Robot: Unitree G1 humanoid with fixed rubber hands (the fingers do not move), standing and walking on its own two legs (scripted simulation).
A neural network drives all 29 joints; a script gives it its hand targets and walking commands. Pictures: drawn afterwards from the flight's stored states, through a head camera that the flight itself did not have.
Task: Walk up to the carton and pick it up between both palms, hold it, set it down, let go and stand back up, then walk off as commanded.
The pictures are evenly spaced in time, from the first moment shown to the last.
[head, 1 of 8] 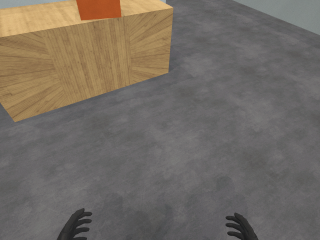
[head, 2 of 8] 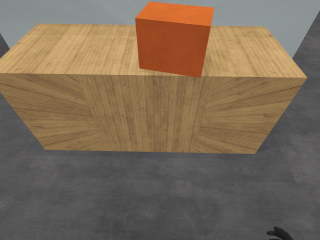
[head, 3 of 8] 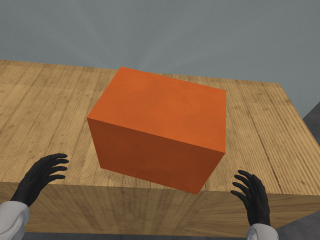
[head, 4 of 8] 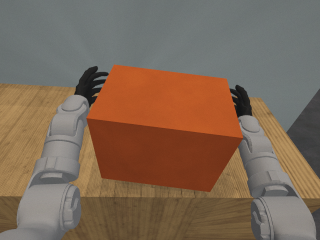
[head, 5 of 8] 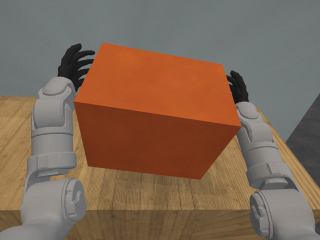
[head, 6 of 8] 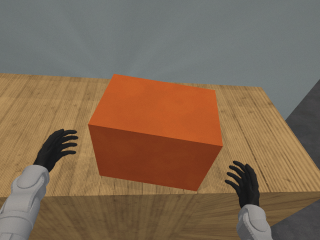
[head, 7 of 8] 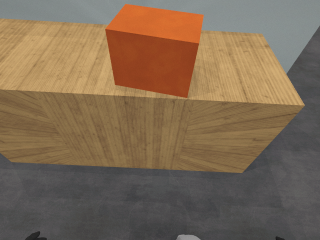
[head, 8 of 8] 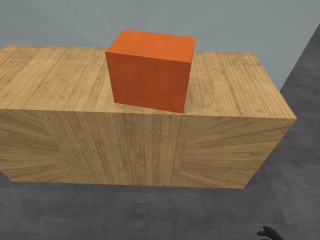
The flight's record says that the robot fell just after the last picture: no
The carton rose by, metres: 0.20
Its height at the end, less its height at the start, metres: +0.00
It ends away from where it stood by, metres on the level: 0.03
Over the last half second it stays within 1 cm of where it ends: yes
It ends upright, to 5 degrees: yes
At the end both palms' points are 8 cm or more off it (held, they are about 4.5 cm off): yes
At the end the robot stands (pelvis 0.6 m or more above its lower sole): yes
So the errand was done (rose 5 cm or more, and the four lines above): yes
